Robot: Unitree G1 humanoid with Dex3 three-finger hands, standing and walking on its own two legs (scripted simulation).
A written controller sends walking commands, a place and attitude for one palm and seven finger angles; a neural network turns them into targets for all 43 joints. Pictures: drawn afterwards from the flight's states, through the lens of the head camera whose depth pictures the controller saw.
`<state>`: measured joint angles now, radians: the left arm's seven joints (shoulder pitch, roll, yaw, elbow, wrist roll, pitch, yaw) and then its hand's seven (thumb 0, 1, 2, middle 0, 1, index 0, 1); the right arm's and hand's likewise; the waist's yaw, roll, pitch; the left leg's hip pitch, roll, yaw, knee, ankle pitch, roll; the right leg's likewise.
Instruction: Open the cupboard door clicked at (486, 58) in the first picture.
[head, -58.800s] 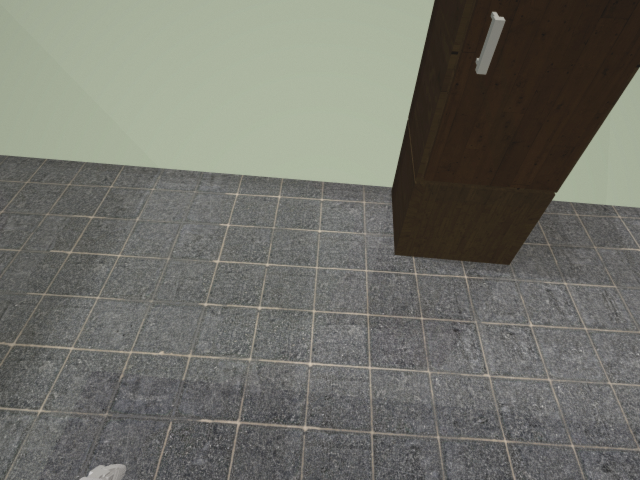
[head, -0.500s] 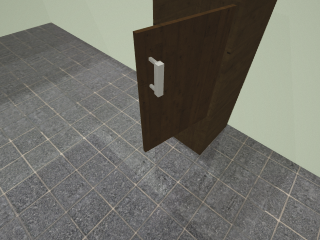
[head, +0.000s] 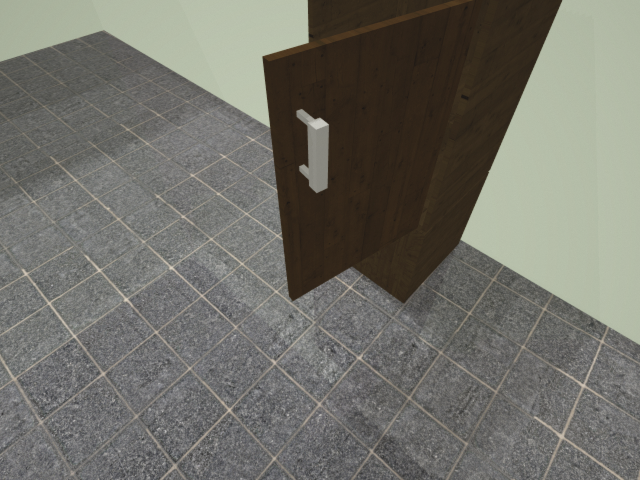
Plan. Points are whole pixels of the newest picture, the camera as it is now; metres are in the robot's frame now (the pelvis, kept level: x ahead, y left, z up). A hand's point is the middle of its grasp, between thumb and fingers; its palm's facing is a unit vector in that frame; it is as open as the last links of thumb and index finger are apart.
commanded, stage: look to check the result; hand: left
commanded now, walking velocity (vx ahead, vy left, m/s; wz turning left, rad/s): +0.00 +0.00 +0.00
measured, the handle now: (310, 151) +0.57 +0.05 +0.10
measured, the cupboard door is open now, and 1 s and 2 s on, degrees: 78 78 78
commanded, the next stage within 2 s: stand and wait in 0.22 s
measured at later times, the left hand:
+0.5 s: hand out of the picture -0.01 +0.16 -0.18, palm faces +0.04 -0.98 -0.18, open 7.4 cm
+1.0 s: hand out of the picture -0.01 +0.16 -0.18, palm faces +0.04 -0.98 -0.17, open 7.4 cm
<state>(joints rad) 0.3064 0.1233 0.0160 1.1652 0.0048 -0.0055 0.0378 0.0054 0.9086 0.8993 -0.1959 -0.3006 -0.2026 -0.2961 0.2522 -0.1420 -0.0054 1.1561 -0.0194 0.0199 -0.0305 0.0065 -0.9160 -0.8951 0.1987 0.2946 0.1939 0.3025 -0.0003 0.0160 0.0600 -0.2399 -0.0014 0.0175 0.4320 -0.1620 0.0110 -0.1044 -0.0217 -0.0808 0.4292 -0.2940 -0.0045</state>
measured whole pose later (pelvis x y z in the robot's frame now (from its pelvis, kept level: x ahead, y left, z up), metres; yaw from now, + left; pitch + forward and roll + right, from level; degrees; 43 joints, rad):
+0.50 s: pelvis +0.01 +0.00 +0.00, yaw +0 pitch -2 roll +0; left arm 0.29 0.13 0.01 1.16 0.00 -0.01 0.04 0.00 0.91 0.90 -0.20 -0.30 -0.20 -0.30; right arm 0.25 -0.14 0.00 1.16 -0.02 0.02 -0.03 0.01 -0.92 -0.90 0.20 0.29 0.19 0.30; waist 0.00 0.00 0.06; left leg -0.22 0.01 0.02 0.42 -0.17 0.00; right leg -0.08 -0.01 -0.08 0.40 -0.29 -0.01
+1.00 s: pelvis +0.02 +0.00 +0.00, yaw +0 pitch -2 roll +0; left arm 0.30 0.13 0.01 1.16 0.00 -0.01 0.04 0.00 0.91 0.90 -0.20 -0.30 -0.20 -0.30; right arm 0.24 -0.15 0.00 1.16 -0.02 0.01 -0.04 0.01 -0.92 -0.89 0.20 0.29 0.19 0.30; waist 0.00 0.00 0.06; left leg -0.21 0.00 0.02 0.41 -0.17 0.01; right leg -0.06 -0.02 -0.07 0.38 -0.29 -0.01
